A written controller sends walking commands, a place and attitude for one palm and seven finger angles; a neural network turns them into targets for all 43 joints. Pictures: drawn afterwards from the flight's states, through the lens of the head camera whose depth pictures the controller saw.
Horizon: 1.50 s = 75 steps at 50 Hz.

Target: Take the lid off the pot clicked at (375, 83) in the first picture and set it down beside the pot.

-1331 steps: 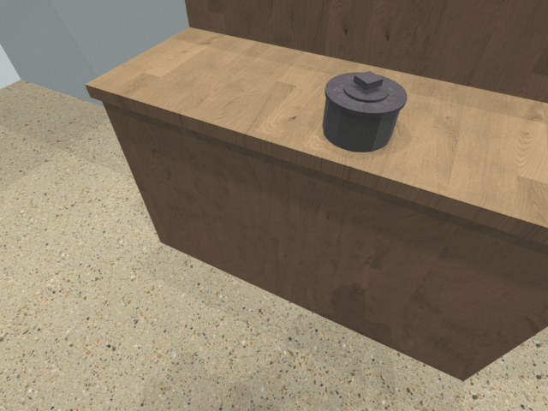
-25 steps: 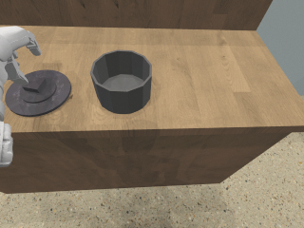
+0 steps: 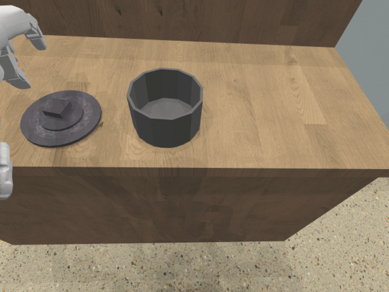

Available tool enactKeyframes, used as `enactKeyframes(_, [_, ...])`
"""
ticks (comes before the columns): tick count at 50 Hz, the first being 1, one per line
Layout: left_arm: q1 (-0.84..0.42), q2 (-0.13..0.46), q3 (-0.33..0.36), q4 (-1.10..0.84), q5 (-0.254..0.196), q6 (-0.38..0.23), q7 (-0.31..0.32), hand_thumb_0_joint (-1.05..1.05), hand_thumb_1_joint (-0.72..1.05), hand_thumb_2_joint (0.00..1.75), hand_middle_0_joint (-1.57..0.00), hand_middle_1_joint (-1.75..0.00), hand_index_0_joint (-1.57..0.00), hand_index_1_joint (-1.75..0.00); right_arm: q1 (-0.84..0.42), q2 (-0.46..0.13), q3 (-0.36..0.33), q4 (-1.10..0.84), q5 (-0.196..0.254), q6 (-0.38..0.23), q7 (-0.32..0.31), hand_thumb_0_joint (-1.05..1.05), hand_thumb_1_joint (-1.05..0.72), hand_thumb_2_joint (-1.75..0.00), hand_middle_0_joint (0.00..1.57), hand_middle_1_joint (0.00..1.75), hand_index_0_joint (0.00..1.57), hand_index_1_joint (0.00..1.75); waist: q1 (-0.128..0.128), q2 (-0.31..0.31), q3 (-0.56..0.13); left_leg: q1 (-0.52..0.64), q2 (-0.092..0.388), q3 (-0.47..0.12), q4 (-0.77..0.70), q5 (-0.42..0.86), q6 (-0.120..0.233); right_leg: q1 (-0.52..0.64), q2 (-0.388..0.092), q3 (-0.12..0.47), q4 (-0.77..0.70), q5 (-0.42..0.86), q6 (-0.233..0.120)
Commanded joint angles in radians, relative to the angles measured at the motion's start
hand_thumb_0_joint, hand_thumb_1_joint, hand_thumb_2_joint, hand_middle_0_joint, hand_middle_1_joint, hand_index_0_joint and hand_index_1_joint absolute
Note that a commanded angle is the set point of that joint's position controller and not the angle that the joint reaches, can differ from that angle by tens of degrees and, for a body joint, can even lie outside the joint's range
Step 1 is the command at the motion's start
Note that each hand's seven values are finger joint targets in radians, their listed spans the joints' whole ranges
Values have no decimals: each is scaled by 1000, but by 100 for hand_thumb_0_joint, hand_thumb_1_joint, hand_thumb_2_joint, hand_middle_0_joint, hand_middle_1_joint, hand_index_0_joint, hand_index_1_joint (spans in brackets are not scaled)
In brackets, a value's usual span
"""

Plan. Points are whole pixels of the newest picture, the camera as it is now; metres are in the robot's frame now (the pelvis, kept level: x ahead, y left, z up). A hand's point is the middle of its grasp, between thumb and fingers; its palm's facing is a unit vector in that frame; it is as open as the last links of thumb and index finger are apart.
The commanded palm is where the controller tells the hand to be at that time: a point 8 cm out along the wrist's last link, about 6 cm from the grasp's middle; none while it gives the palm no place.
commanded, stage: raise the empty hand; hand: left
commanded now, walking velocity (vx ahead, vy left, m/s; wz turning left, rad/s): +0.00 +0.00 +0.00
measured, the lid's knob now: (57, 108) +0.51 +0.28 +0.07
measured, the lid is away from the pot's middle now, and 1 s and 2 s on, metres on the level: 0.24 0.24 0.24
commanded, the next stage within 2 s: draw the hand back to the body in 0.20 s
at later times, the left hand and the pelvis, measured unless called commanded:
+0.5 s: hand (14, 55) +0.48 +0.29 +0.22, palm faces -0.27 -0.06 -0.96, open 11.0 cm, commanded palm +0.45 +0.28 +0.28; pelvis +0.00 +0.00 +0.00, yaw +0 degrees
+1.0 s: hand (44, 62) +0.42 +0.21 +0.25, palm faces +0.26 -0.88 -0.40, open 11.0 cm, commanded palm +0.37 +0.26 +0.27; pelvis -0.01 -0.03 +0.01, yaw +0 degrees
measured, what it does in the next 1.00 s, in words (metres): stands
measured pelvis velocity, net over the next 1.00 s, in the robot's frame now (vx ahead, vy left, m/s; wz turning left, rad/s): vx -0.01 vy -0.03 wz -0.01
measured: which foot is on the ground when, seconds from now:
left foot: down 0.00-1.00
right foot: down 0.00-1.00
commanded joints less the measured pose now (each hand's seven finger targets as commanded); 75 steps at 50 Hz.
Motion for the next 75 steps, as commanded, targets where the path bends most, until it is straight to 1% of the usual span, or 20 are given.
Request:
enactKeyframes(1, [-560, 202, 46, -210, 5, 11, 31, 0, -10, 82, -43, -71, -43, -71, 78, -176, -66, -58, -12, -25, -9, 0, -90, -90, 20, 30, 20, 30, -15, 132, -406, 497, 25, -85, -27, 484, -19, -85, 66, -36, -53, 199, -55])
enactKeyframes(5, [-584, 239, 56, -189, 10, 21, 26, 0, -10, 82, -43, -71, -43, -71, 80, -184, -58, -49, -12, -27, -11, 0, -90, -90, 20, 30, 20, 30, -15, 101, -395, 445, 20, -72, -54, 392, -17, -43, 60, -33, -64, 189, -52])
enactKeyframes(9, [-587, 179, 19, -196, 10, 26, 24, 0, -10, 82, -43, -71, -43, -71, 86, -182, -64, -51, -13, -37, -9, 0, -90, -90, 20, 30, 20, 30, -14, 128, -393, 484, 22, -76, -44, 462, -22, -73, 60, -39, -64, 202, -59])
enactKeyframes(15, [-575, 251, 73, -210, 22, 25, 26, 0, -10, 82, -43, -71, -43, -71, 86, -183, -64, -54, -18, -28, -5, 0, -90, -90, 20, 30, 20, 30, -8, 93, -434, 470, 20, -69, -46, 484, -17, -20, 61, -31, -58, 235, -52])
enactKeyframes(24, [-354, 230, 106, -403, -29, 18, 16, 0, -10, 82, -43, -71, -43, -71, 12, -171, -67, -134, -12, -14, 14, 0, -90, -90, 20, 30, 20, 30, 30, 128, -415, 493, 26, -67, -41, 574, -18, 7, 49, -30, -53, 252, -58])
enactKeyframes(27, [-281, 336, 213, -481, -38, 27, 18, 0, -10, 82, -43, -71, -43, -71, -12, -166, -63, -158, -10, -16, 14, 0, -90, -90, 20, 30, 20, 30, 54, 99, -453, 494, 21, -70, -49, 580, -5, 78, 49, -18, -53, 279, -52])
enactKeyframes(32, [-178, 289, 192, -494, -70, 47, 8, 0, -10, 82, -43, -71, -43, -71, -62, -160, -55, -173, -2, -10, 13, 0, -90, -90, 20, 30, 20, 30, 58, 44, -344, 433, 16, -61, -76, 471, -2, 87, 42, -24, -68, 246, -54])
enactKeyframes(37, [-102, 237, 177, -680, -94, 58, 9, 0, -10, 82, -43, -71, -43, -71, -118, -149, -54, -202, -2, -13, 26, 0, -90, -90, 20, 30, 20, 30, 70, 94, -383, 514, 20, -82, -72, 532, -9, 76, 38, -24, -68, 238, -57])
enactKeyframes(39, [-49, 237, 177, -622, -106, 69, 4, 0, -10, 82, -43, -71, -43, -71, -124, -157, -47, -195, 2, -8, 23, 0, -90, -90, 20, 30, 20, 30, 68, 53, -298, 447, 16, -66, -86, 434, -10, 76, 35, -30, -78, 216, -60])
enactKeyframes(40, [-174, -20, 360, -718, -723, -37, 193, 0, -10, 82, -43, -71, -43, -71, 21, -85, -40, -264, -8, -82, 9, 0, -90, -90, 20, 30, 20, 30, 35, 40, -226, 598, 94, -88, -140, 253, -47, 0, 26, -47, -104, 124, -81])
enactKeyframes(42, [-31, -91, 281, -725, -793, -80, 335, 0, -10, 82, -43, -71, -43, -71, -74, -108, -14, -243, -13, -126, -12, 0, -90, -90, 20, 30, 20, 30, 62, 51, -198, 651, 124, -171, -225, 99, -57, -2, 30, -27, -122, 17, -86])
enactKeyframes(44, [-15, -100, 329, -782, -928, -103, 411, 0, -10, 82, -43, -71, -43, -71, -94, -130, -19, -233, -18, -162, -26, 0, -90, -90, 20, 30, 20, 30, 67, 12, -211, 626, 115, -139, -228, 58, -41, 55, 24, -5, -130, 52, -79])
enactKeyframes(46, [32, 30, 480, -836, -964, -120, 484, 0, -7, 82, -42, -70, -42, -70, -102, -132, -14, -210, -32, -185, -29, 0, -90, -90, 20, 30, 20, 30, 100, 34, -253, 600, 95, -96, -219, 153, -43, 159, 23, 1, -144, 132, -80])
enactKeyframes(49, [76, 73, 558, -887, -1000, -137, 536, 0, 0, 83, -41, -67, -41, -67, -114, -135, -10, -170, -47, -208, -29, 0, -90, -90, 20, 30, 20, 30, 113, 87, -212, 544, 83, -52, -217, 198, -54, 229, 19, -2, -158, 184, -80])
enactKeyframes(53, [215, -46, 522, -1036, -1036, -156, 554, 0, 10, 84, -38, -63, -38, -63, -163, -106, -7, -183, -50, -262, -12, 0, -90, -90, 20, 30, 20, 30, 126, 227, -236, 594, 80, -33, -210, 332, -65, 269, 21, -1, -157, 252, -78])
enactKeyframes(56, [404, -43, 581, -1047, -1058, -146, 562, 0, 18, 84, -37, -60, -37, -60, -166, -113, -18, -167, -56, -277, 1, 0, -90, -90, 20, 30, 20, 30, 142, 92, -231, 562, 79, -6, -187, 446, -51, 325, 22, 1, -147, 376, -64])
enactKeyframes(60, [526, -51, 598, -1026, -1082, -122, 554, 0, 28, 85, -34, -55, -34, -55, -183, -126, -27, -155, -50, -265, -3, 0, -90, -90, 20, 30, 20, 30, 144, -84, -152, 460, 59, 41, -195, 350, -32, 364, 5, 12, -153, 485, -39])
enactKeyframes(66, [543, -48, 623, -1282, -1097, -144, 558, 0, 43, 86, -31, -49, -31, -49, -243, -106, -27, -160, -45, -293, -5, 0, -90, -90, 20, 30, 20, 30, 155, 61, -230, 539, 40, 46, -177, 395, -27, 386, -17, 33, -137, 589, -21])
enactKeyframes(70, [671, -35, 675, -1199, -1105, -133, 568, 0, 53, 87, -29, -45, -29, -45, -243, -110, -32, -130, -53, -290, -13, 0, -90, -90, 20, 30, 20, 30, 159, -36, -137, 484, 34, 53, -182, 303, -26, 370, -24, 40, -156, 579, -6])
enactKeyframes(75, [737, -106, 633, -1353, -1120, -153, 555, 0, 65, 88, -26, -40, -26, -40, -285, -92, -33, -150, -51, -305, -10, 0, -90, -90, 20, 30, 20, 30, 164, 42, -163, 528, 30, 57, -182, 302, -26, 372, -29, 48, -163, 575, -4])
